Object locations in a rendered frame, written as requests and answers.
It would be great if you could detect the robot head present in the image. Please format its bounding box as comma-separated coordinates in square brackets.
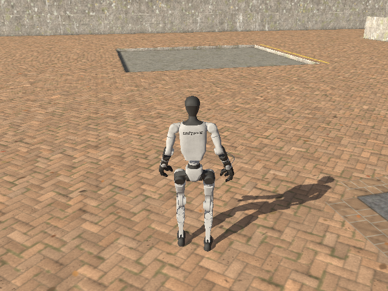
[182, 96, 203, 125]

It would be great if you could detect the robot right hand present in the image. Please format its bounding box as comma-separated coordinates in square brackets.
[220, 167, 234, 182]

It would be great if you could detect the right robot upper arm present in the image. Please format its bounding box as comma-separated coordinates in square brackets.
[206, 122, 224, 155]

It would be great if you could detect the robot left forearm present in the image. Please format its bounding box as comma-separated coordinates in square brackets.
[160, 147, 171, 167]

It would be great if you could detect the robot right forearm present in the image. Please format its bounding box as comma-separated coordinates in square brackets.
[218, 146, 232, 170]

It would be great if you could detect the left robot upper arm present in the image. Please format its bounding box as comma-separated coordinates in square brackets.
[165, 122, 180, 156]

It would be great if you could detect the humanoid robot torso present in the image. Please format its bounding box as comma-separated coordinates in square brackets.
[179, 120, 207, 182]

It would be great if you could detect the robot left hand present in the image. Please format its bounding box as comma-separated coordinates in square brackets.
[159, 165, 173, 177]

